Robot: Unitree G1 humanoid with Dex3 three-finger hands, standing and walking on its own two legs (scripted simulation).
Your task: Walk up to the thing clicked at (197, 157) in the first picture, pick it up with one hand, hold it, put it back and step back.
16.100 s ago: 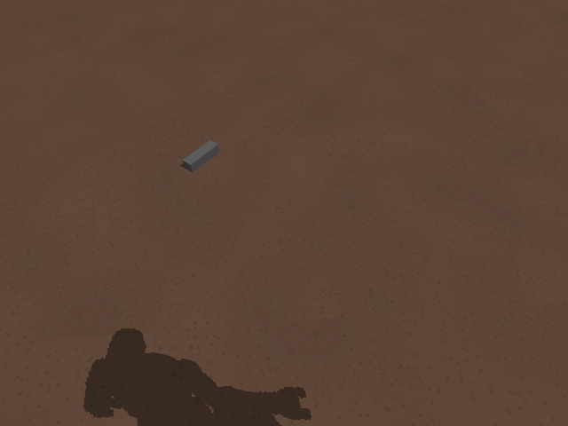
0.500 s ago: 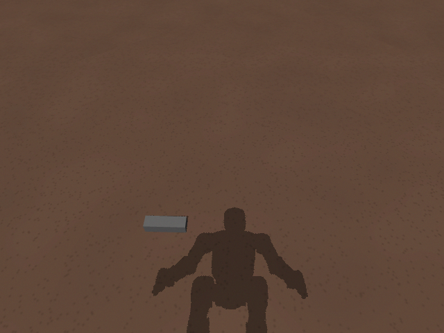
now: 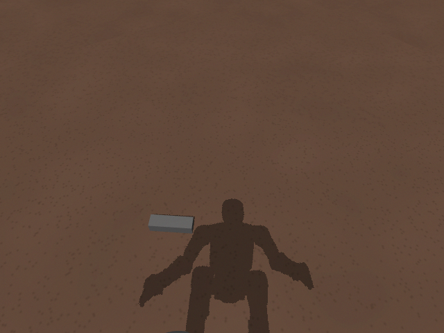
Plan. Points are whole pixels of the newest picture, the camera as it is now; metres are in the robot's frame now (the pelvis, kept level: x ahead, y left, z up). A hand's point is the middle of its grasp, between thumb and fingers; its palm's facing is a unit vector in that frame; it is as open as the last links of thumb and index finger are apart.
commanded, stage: walk up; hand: left
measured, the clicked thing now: (171, 223) +0.66 +0.25 -0.74
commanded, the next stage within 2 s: none
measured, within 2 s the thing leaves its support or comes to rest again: neither
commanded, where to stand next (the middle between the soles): +0.32 +0.00 m, yaw +0 degrees
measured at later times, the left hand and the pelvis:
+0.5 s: hand (116, 243) +0.31 +0.26 -0.14, palm faces -0.09 -0.92 -0.38, open 7.4 cm; pelvis +0.18 +0.01 -0.02, yaw -1 degrees
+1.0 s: hand (112, 231) +0.36 +0.29 -0.18, palm faces -0.05 -0.95 -0.32, open 7.4 cm; pelvis +0.27 +0.03 -0.02, yaw -2 degrees
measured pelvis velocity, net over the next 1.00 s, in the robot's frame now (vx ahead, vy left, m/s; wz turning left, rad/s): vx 0.27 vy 0.03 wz -0.03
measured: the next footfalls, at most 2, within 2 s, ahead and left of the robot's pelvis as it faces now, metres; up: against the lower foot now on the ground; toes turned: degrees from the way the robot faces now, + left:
right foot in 0.44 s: +0.32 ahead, -0.10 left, +0.00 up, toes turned -4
left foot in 0.84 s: +0.39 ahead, +0.14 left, +0.00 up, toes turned -2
